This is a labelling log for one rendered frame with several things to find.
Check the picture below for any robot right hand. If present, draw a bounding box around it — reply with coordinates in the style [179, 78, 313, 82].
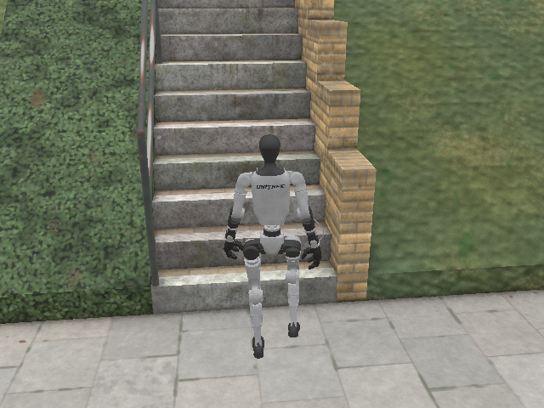
[302, 246, 322, 269]

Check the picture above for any robot left hand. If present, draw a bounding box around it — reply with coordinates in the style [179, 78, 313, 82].
[224, 240, 243, 259]

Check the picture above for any robot left forearm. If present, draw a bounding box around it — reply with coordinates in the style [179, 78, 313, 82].
[224, 207, 241, 242]

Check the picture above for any robot left thigh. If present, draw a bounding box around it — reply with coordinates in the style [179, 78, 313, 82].
[243, 239, 264, 305]

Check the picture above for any robot right forearm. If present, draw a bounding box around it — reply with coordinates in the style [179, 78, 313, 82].
[302, 206, 320, 248]

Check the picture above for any left robot foot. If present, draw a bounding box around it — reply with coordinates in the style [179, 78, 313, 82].
[252, 336, 264, 359]

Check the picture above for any robot right upper arm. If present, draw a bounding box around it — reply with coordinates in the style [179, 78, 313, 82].
[288, 171, 310, 219]

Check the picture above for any robot left upper arm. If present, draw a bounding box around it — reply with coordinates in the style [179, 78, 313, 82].
[231, 172, 252, 218]

